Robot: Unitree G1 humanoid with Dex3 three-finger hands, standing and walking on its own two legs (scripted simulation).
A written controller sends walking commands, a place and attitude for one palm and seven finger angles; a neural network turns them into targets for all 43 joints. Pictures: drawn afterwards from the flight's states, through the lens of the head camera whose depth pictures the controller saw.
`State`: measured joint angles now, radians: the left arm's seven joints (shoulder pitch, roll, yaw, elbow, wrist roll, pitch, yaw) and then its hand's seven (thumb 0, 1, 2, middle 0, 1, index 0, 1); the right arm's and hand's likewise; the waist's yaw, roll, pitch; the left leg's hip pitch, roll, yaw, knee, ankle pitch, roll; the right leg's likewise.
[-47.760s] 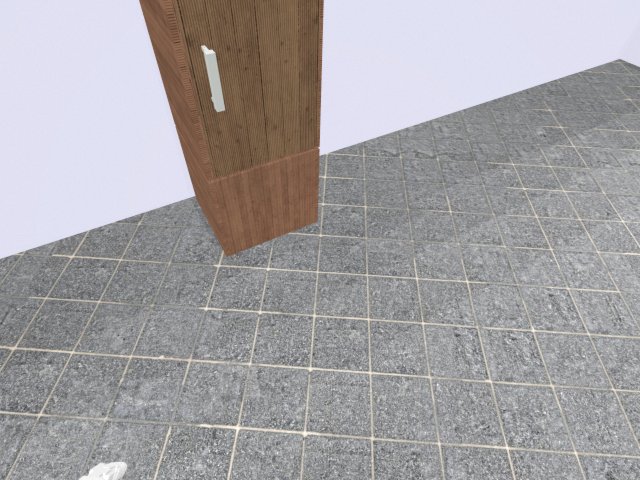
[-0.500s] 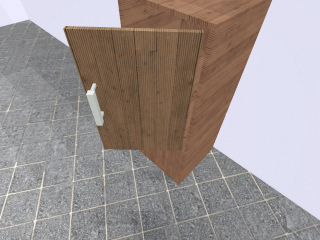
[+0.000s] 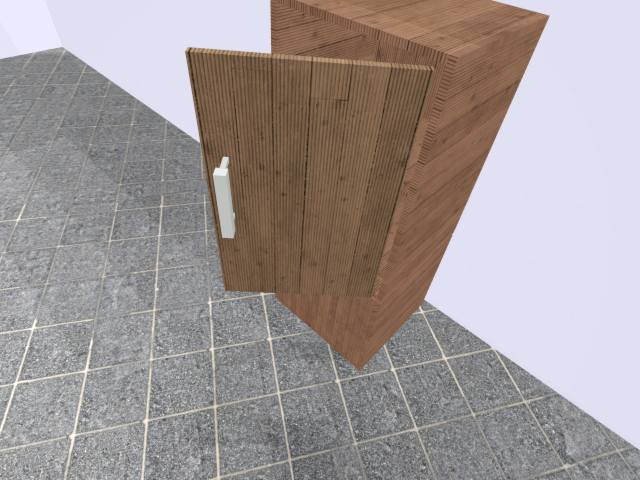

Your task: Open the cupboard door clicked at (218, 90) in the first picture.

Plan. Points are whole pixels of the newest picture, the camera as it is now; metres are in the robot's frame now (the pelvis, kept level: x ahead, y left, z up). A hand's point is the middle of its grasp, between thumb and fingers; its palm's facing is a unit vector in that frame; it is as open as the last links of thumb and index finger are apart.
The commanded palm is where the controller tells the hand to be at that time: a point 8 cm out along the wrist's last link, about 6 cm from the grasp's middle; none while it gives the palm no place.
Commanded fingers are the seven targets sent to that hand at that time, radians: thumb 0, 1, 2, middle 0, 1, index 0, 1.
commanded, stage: come to a stop and stand still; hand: left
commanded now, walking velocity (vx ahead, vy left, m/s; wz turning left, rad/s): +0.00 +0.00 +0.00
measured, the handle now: (226, 198) +0.60 +0.22 -0.01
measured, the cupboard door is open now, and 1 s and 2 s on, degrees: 43 43 43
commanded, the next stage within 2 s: look again from close up in 0.58 s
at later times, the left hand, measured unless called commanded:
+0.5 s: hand out of the picture -0.09 +0.15 -0.18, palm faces +0.06 -0.99 -0.14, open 7.4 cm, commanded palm none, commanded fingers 0.00 0.90 0.90 -0.20 -0.30 -0.20 -0.30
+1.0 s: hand out of the picture -0.06 +0.15 -0.18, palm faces +0.05 -0.99 -0.13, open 7.4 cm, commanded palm none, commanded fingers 0.00 0.90 0.90 -0.20 -0.30 -0.20 -0.30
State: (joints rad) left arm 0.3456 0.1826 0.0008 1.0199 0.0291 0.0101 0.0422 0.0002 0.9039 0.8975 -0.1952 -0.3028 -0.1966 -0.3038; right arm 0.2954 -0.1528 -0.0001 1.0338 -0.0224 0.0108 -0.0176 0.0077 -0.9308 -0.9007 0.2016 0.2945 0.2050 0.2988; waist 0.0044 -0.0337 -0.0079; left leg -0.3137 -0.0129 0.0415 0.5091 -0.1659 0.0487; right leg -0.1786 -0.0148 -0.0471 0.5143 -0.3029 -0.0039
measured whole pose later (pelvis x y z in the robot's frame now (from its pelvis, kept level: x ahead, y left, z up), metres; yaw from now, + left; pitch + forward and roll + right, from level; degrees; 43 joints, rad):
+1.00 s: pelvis -0.03 +0.00 +0.00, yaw +1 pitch -1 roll -2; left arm 0.39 0.14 0.00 1.07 0.02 -0.01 0.04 0.00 0.90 0.90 -0.19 -0.30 -0.20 -0.30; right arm 0.33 -0.10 0.00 1.12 -0.02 0.01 -0.02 0.00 -0.91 -0.90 0.20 0.29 0.20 0.30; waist 0.00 -0.03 0.00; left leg -0.36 -0.01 0.02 0.47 -0.10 0.04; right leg -0.23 0.01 -0.03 0.50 -0.24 0.00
